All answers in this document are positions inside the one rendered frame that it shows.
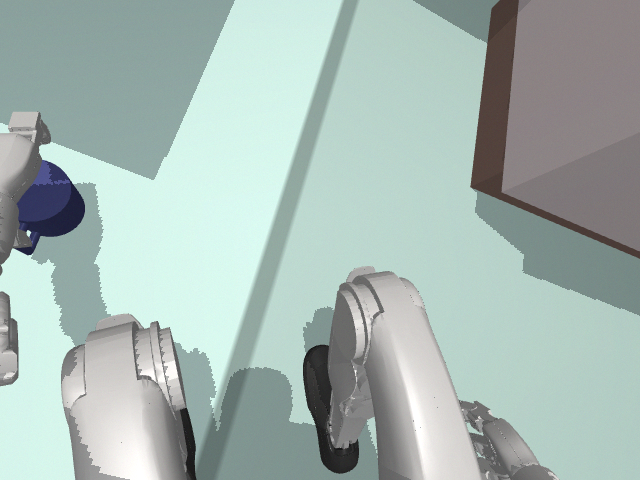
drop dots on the right robot hand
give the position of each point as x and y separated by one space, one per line
504 449

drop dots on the left robot arm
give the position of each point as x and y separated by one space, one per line
9 360

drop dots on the left robot foot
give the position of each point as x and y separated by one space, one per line
190 443

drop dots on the mug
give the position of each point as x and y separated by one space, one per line
51 207

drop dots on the right robot foot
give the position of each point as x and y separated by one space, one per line
318 394

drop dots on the left robot hand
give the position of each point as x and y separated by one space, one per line
20 160

